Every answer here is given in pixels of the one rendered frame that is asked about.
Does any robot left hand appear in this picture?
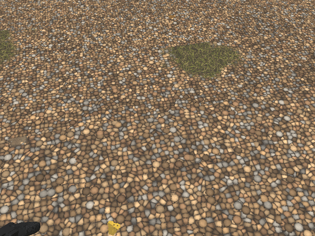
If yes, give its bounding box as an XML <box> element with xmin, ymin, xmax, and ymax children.
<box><xmin>0</xmin><ymin>221</ymin><xmax>40</xmax><ymax>236</ymax></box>

